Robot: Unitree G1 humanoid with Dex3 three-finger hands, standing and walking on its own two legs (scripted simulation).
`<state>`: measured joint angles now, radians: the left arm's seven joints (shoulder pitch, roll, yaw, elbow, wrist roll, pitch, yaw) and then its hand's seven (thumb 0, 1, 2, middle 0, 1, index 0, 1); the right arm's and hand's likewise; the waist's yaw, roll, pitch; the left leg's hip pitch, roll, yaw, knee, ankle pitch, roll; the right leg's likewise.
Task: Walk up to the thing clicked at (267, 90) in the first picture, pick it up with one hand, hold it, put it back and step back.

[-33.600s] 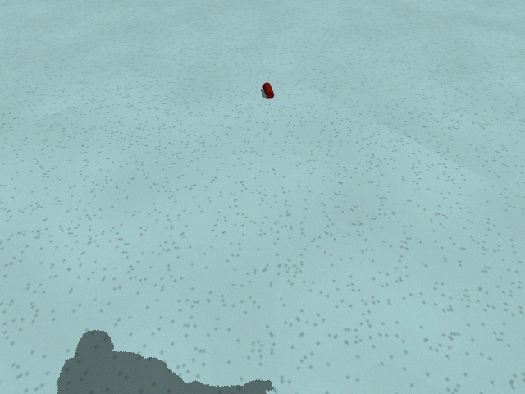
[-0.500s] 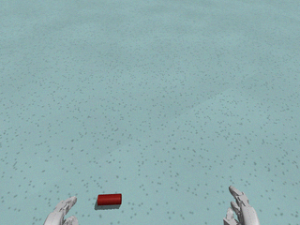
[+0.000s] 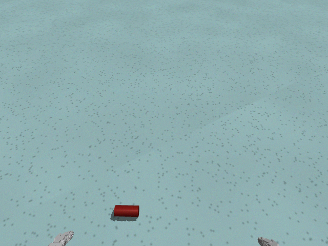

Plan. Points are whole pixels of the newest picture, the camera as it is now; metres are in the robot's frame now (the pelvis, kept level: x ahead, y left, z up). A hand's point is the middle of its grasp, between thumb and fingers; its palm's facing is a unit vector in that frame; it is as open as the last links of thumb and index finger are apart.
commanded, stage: stand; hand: left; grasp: from above
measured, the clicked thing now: (126, 210) +0.44 +0.21 -0.72
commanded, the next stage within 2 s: none
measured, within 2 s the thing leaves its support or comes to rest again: neither
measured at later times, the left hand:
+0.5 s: hand out of the picture +0.02 +0.24 -0.13, palm faces +0.04 -0.94 -0.33, open 7.4 cm
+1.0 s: hand out of the picture +0.05 +0.22 -0.13, palm faces +0.02 -0.95 -0.33, open 7.4 cm
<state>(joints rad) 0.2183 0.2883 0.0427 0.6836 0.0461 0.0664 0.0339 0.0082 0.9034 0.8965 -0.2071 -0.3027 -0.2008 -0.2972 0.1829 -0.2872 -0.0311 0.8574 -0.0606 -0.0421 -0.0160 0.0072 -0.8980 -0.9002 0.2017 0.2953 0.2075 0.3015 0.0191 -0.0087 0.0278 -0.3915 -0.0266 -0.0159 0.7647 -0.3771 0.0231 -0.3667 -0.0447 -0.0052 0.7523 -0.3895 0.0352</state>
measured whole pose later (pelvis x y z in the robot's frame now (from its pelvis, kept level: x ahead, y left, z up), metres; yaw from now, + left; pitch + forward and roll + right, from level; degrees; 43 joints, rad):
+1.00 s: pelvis +0.00 -0.01 +0.04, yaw +0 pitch -4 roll +0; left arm 0.15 0.29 0.03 1.15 0.02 0.00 0.02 0.00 0.90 0.90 -0.21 -0.30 -0.20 -0.30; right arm 0.15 -0.31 -0.02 1.13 -0.03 0.00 -0.01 0.00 -0.90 -0.90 0.20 0.29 0.20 0.30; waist 0.00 0.02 0.07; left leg -0.11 -0.01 -0.03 0.35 -0.17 0.00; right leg -0.09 -0.03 -0.02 0.35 -0.19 0.02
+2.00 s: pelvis +0.01 -0.02 +0.04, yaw +0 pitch -3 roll +0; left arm 0.12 0.32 0.02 1.14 0.01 -0.01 0.00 0.00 0.90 0.90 -0.21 -0.30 -0.20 -0.30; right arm 0.12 -0.33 0.00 1.15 -0.02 -0.01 0.00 0.00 -0.90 -0.90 0.20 0.29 0.20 0.30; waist 0.00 0.01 0.06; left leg -0.09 0.01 -0.03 0.30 -0.17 -0.02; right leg -0.08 -0.01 -0.02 0.31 -0.18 0.00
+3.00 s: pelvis -0.12 +0.02 +0.01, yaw -4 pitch -3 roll -2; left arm 0.13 0.36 0.08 0.88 0.03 0.04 0.00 0.00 0.90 0.90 -0.21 -0.30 -0.20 -0.30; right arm 0.11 -0.38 -0.03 0.87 -0.01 0.04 -0.01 0.00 -0.90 -0.90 0.20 0.30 0.21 0.30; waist -0.03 0.04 0.21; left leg -0.39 0.03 0.01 0.71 -0.28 0.03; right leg -0.24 0.05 0.04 0.64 -0.34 -0.01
